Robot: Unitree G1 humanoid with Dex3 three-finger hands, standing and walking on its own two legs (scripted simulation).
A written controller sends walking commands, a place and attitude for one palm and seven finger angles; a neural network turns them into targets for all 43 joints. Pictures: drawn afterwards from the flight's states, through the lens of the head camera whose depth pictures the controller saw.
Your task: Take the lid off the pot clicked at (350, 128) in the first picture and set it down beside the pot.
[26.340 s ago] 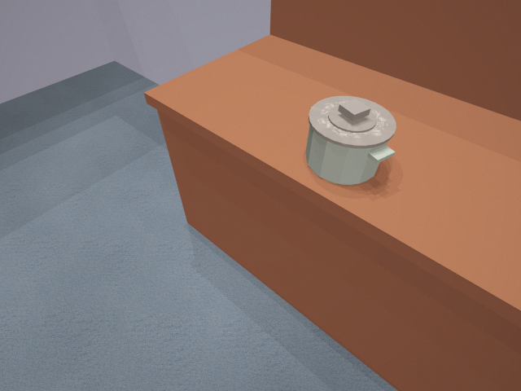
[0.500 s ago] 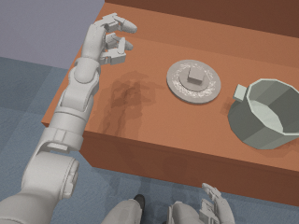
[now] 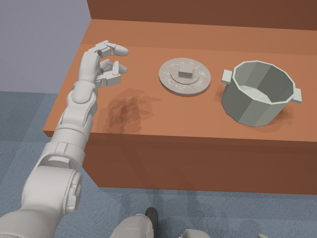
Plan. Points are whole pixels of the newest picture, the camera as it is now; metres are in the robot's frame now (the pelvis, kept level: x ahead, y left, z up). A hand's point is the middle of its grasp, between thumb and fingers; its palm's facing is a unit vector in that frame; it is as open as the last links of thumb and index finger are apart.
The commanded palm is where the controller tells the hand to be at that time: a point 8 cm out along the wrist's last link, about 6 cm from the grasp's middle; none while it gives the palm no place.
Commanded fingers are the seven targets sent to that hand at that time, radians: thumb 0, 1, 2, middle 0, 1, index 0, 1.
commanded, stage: stand still and regain balance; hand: left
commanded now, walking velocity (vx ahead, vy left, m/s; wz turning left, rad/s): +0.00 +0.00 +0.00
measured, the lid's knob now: (185, 69) +0.65 -0.05 +0.00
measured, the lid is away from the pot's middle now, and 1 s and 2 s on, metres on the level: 0.24 0.24 0.24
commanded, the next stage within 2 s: open the fingers wide in 1.00 s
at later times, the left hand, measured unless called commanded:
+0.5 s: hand (117, 88) +0.41 +0.14 +0.13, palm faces +0.02 -0.98 -0.18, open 5.1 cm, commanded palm +0.39 +0.18 +0.11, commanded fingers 0.00 0.61 1.08 -0.74 -0.98 -0.72 -0.97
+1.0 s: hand (136, 87) +0.45 +0.10 +0.10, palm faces +0.00 -0.99 -0.13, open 5.1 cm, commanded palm +0.44 +0.15 +0.11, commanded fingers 0.00 0.61 1.08 -0.74 -0.98 -0.72 -0.97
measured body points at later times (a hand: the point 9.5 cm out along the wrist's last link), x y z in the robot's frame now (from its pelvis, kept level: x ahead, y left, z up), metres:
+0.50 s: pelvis -0.04 +0.00 +0.00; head +0.03 +0.00 +0.45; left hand +0.40 +0.19 +0.15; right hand +0.09 -0.23 -0.12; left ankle +0.03 +0.09 -0.72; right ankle -0.01 -0.13 -0.72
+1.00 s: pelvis +0.01 -0.03 +0.01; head +0.05 -0.02 +0.46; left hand +0.44 +0.15 +0.11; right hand +0.11 -0.29 -0.10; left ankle +0.03 +0.09 -0.72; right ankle -0.01 -0.13 -0.72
